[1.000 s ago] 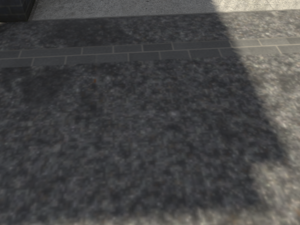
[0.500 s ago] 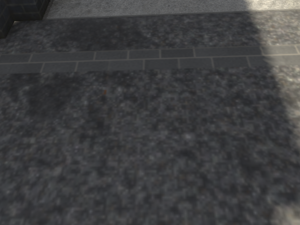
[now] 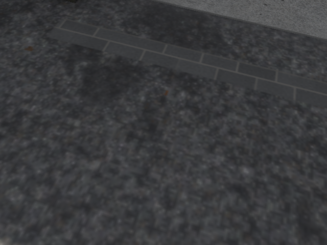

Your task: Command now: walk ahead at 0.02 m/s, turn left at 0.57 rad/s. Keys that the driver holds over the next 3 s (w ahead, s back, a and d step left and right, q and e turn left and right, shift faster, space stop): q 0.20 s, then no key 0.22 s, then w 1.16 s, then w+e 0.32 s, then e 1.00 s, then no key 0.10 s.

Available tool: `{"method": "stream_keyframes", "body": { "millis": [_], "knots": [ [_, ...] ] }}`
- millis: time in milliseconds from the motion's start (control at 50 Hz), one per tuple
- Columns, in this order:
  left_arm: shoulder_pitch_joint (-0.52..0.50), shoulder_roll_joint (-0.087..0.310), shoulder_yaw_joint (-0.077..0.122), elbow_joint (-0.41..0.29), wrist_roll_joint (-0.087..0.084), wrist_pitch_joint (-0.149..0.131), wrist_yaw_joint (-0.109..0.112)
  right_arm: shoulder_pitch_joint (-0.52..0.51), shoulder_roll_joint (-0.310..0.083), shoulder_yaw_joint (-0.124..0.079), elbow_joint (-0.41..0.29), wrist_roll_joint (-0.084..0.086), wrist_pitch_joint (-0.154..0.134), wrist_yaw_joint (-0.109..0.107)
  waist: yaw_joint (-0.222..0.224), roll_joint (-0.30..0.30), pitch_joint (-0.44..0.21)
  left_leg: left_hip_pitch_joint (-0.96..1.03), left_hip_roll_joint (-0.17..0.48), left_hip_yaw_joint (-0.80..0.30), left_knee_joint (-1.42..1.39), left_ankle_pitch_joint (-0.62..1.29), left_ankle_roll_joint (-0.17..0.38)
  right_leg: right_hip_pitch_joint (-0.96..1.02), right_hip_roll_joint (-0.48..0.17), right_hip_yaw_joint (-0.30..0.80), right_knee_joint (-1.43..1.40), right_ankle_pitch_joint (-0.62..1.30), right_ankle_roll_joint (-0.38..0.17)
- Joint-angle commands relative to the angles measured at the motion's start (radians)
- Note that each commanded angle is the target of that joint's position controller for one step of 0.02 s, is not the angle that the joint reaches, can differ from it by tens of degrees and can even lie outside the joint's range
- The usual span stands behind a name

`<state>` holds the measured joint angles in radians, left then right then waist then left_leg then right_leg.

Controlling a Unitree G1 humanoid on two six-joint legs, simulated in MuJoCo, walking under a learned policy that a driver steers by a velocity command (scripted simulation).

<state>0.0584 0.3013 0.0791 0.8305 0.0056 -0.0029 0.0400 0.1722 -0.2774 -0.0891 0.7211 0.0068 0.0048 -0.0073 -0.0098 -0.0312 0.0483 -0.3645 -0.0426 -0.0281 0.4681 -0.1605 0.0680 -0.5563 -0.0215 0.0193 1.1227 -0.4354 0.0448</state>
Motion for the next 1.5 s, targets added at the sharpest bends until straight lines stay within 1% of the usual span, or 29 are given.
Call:
{"method": "stream_keyframes", "body": {
  "millis": [20, 160, 280, 300, 320, 340, 360, 380, 420, 460, 500, 560, 660, 700, 720, 740, 780, 840, 940, 1040, 1100, 1120, 1140, 1160, 1180, 1200, 1240, 1340, 1500],
  "knots": [
    [0.050, 0.066, 0.019, -0.047, -0.003, -0.002, 0.011, -0.020, -0.152, -0.036, -0.081, -0.002, -0.011, -0.017, 0.032, 0.144, -0.186, 0.188, 0.221, -0.252, -0.128, 0.365, 0.178, -0.033, 0.010, 0.036, -0.062, 0.067, 0.016],
    [0.004, 0.059, 0.012, -0.074, -0.008, -0.011, 0.005, -0.016, -0.176, -0.040, -0.103, -0.002, 0.006, -0.036, -0.005, 0.182, -0.163, 0.140, 0.206, -0.369, -0.139, 0.067, 0.164, 0.055, 0.039, 0.066, -0.321, 0.097, 0.029],
    [0.108, 0.062, 0.013, -0.058, -0.014, -0.039, -0.027, -0.045, -0.151, -0.022, -0.124, 0.005, 0.025, -0.038, 0.032, 0.196, -0.186, 0.147, 0.178, -0.417, -0.048, 0.192, 0.119, 0.263, 0.049, 0.025, -0.638, 0.185, -0.019],
    [0.133, 0.074, 0.017, -0.052, -0.007, -0.040, -0.032, -0.026, -0.136, -0.016, -0.120, 0.009, 0.030, -0.041, 0.040, 0.171, -0.182, 0.105, 0.141, -0.392, -0.015, 0.137, 0.079, 0.351, 0.017, 0.033, -0.737, 0.278, -0.041],
    [0.146, 0.135, 0.028, -0.059, 0.015, -0.038, -0.030, 0.006, -0.095, -0.004, -0.123, 0.000, 0.031, -0.042, 0.020, 0.029, -0.179, -0.007, 0.059, -0.308, 0.127, -0.046, 0.024, 0.442, -0.147, 0.185, -0.790, 0.338, -0.097],
    [0.125, 0.214, 0.042, -0.061, 0.038, -0.029, -0.027, 0.015, -0.087, -0.005, -0.156, 0.005, 0.020, -0.038, -0.027, -0.237, -0.120, -0.194, -0.110, -0.139, 0.271, -0.372, -0.029, 0.441, -0.319, 0.414, -0.829, 0.534, -0.257],
    [0.104, 0.159, 0.031, -0.087, 0.050, -0.035, -0.026, -0.009, -0.166, -0.027, -0.149, -0.014, 0.006, -0.036, 0.010, -0.214, -0.127, -0.198, -0.067, -0.166, 0.506, -0.472, -0.071, 0.375, -0.403, 0.503, -0.849, 0.549, -0.361],
    [0.063, 0.132, 0.023, -0.105, 0.038, -0.039, -0.021, 0.007, -0.204, -0.044, -0.127, -0.002, 0.005, -0.032, -0.005, -0.136, -0.117, -0.201, -0.060, -0.181, 0.626, -0.415, -0.081, 0.365, -0.353, 0.421, -0.835, 0.531, -0.340],
    [0.015, 0.087, 0.009, -0.113, 0.001, -0.039, -0.017, 0.047, -0.151, -0.037, -0.083, -0.007, 0.024, -0.036, -0.024, -0.086, -0.090, -0.210, -0.051, -0.175, 0.697, -0.312, -0.117, 0.374, -0.245, 0.279, -0.804, 0.499, -0.258],
    [0.069, 0.046, -0.009, -0.087, -0.006, -0.035, -0.016, 0.059, -0.075, -0.011, -0.070, -0.006, 0.027, -0.027, -0.010, -0.093, -0.098, -0.183, -0.021, -0.118, 0.608, -0.216, -0.133, 0.387, -0.176, 0.210, -0.855, 0.219, -0.230],
    [0.135, 0.094, 0.005, -0.067, -0.013, -0.025, -0.011, -0.025, -0.067, 0.002, -0.095, 0.002, 0.012, -0.014, 0.048, -0.169, -0.055, -0.208, 0.013, -0.007, 0.466, -0.204, -0.139, 0.430, -0.167, 0.233, -0.915, 0.014, -0.231],
    [0.196, 0.148, 0.019, -0.056, -0.014, -0.030, -0.005, -0.099, -0.056, 0.013, -0.115, 0.011, -0.021, -0.007, 0.091, -0.157, -0.036, -0.123, 0.033, 0.032, 0.252, -0.254, -0.118, 0.436, -0.198, 0.252, -0.925, 0.018, -0.246],
    [0.193, 0.147, 0.016, -0.050, -0.042, -0.033, -0.026, 0.032, -0.062, 0.005, -0.044, 0.019, -0.061, 0.004, 0.016, -0.115, -0.029, 0.205, 0.001, 0.086, -0.108, -0.073, -0.032, 0.291, -0.183, 0.227, -0.872, 0.014, -0.243],
    [0.138, 0.042, -0.018, -0.071, -0.023, -0.049, -0.038, 0.208, -0.098, -0.008, 0.000, 0.020, -0.065, -0.006, -0.069, -0.027, -0.115, 0.512, 0.135, -0.082, -0.126, -0.105, 0.018, 0.080, -0.107, 0.135, -0.658, 0.023, -0.155],
    [0.111, -0.029, -0.036, -0.117, -0.011, -0.072, -0.046, 0.279, -0.206, -0.032, 0.011, 0.009, -0.061, -0.010, -0.071, 0.222, -0.135, 0.624, 0.329, -0.381, -0.182, -0.227, 0.111, -0.143, 0.020, -0.038, -0.378, -0.028, -0.084],
    [0.041, 0.061, -0.014, -0.151, -0.031, -0.090, -0.044, 0.313, -0.225, -0.042, 0.019, -0.001, -0.071, 0.001, -0.111, 0.255, -0.048, 0.540, 0.450, -0.579, -0.276, -0.346, 0.227, -0.292, 0.001, -0.010, -0.190, -0.153, -0.077],
    [0.077, 0.110, 0.004, -0.127, -0.050, -0.097, -0.056, 0.223, -0.126, -0.009, 0.000, -0.005, -0.092, 0.007, -0.055, 0.188, 0.042, 0.491, 0.369, -0.467, -0.306, -0.397, 0.194, -0.368, -0.073, 0.038, -0.055, 0.001, -0.101],
    [0.071, 0.079, 0.000, -0.119, -0.020, -0.101, -0.072, 0.171, -0.105, 0.005, -0.011, -0.002, -0.090, 0.012, -0.028, 0.142, 0.048, 0.422, 0.292, -0.286, -0.344, -0.086, 0.150, -0.328, -0.104, 0.017, -0.096, 0.194, -0.082],
    [-0.043, 0.009, -0.031, -0.164, -0.018, -0.099, -0.084, 0.215, -0.130, 0.001, 0.014, 0.003, -0.084, 0.001, -0.057, 0.134, 0.044, 0.289, 0.214, -0.087, -0.352, 0.140, 0.125, -0.144, -0.056, -0.045, -0.395, 0.437, -0.031],
    [-0.118, 0.045, -0.027, -0.211, -0.030, -0.098, -0.100, 0.258, -0.165, -0.008, 0.050, 0.020, -0.086, -0.001, -0.051, 0.140, 0.071, 0.340, 0.285, -0.091, -0.332, 0.149, 0.107, -0.059, -0.029, -0.028, -0.559, 0.454, -0.076],
    [-0.027, 0.094, -0.007, -0.200, -0.025, -0.098, -0.097, 0.243, -0.192, -0.016, 0.059, 0.014, -0.072, -0.005, 0.018, 0.156, -0.010, 0.417, 0.291, -0.066, -0.174, 0.506, 0.072, 0.098, 0.021, -0.066, -0.588, 0.363, -0.127],
    [0.112, 0.128, 0.015, -0.161, -0.024, -0.094, -0.088, 0.240, -0.184, -0.011, 0.060, 0.010, -0.064, -0.008, 0.091, 0.147, -0.103, 0.390, 0.249, -0.027, 0.002, 0.664, 0.049, 0.286, 0.055, -0.095, -0.596, 0.357, -0.156],
    [0.287, 0.174, 0.032, -0.123, -0.021, -0.090, -0.075, 0.249, -0.155, 0.004, 0.049, -0.003, -0.062, -0.012, 0.163, 0.114, -0.233, 0.222, 0.208, -0.002, 0.257, 0.548, 0.015, 0.581, -0.032, -0.006, -0.554, 0.368, -0.200],
    [0.395, 0.291, 0.056, -0.104, 0.005, -0.087, -0.072, 0.389, -0.019, 0.044, 0.021, -0.001, -0.078, -0.003, 0.113, -0.181, -0.425, -0.176, 0.038, 0.021, 0.705, 0.009, -0.062, 0.981, -0.323, 0.492, -0.623, 0.147, -0.371],
    [0.407, 0.208, 0.032, -0.096, -0.006, -0.088, -0.078, 0.368, -0.058, 0.040, 0.046, 0.015, -0.103, 0.002, 0.131, -0.235, -0.501, -0.283, -0.006, -0.132, 0.845, -0.394, -0.054, 0.983, -0.372, 0.778, -0.827, -0.001, -0.386],
    [0.323, 0.160, 0.015, -0.101, -0.012, -0.088, -0.075, 0.247, -0.144, 0.014, 0.016, 0.046, -0.112, 0.009, 0.122, -0.161, -0.293, -0.390, 0.058, -0.112, 0.901, -0.348, -0.042, 0.840, -0.340, 0.628, -0.845, -0.038, -0.326],
    [0.191, 0.108, -0.001, -0.117, -0.006, -0.085, -0.075, 0.138, -0.134, 0.018, -0.008, 0.024, -0.114, 0.003, 0.060, -0.020, -0.111, -0.342, 0.150, -0.054, 0.795, -0.189, -0.030, 0.530, -0.260, 0.389, -0.880, 0.126, -0.282],
    [0.146, 0.093, -0.002, -0.096, -0.001, -0.117, -0.077, 0.173, -0.079, 0.019, 0.014, 0.004, -0.065, -0.007, -0.023, -0.046, -0.046, -0.238, 0.202, -0.046, 0.648, -0.045, -0.060, 0.307, -0.190, 0.187, -1.005, 0.301, -0.302],
    [0.275, 0.144, 0.006, -0.036, -0.019, -0.095, -0.050, -0.111, -0.043, 0.037, -0.059, 0.003, -0.095, 0.017, 0.077, -0.006, 0.022, -0.288, 0.160, 0.009, 0.188, 0.285, -0.083, 0.423, -0.165, 0.056, -1.014, 0.391, -0.260]
  ]
}}
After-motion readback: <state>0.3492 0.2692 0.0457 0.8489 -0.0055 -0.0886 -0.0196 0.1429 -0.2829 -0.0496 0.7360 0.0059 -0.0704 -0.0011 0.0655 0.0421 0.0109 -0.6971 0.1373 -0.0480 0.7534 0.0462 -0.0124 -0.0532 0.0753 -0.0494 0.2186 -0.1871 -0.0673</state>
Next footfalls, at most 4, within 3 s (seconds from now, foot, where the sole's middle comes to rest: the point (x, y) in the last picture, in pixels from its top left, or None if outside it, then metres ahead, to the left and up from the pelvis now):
0.32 right None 0.08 -0.14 -0.78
0.70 left None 0.02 0.10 -0.78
1.14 right None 0.41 -0.07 -0.78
1.68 left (103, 189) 0.65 0.23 -0.78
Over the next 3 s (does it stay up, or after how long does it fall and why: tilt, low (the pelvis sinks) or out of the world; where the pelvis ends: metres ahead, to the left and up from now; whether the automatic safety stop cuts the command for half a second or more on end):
stays up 0.83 0.14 0.00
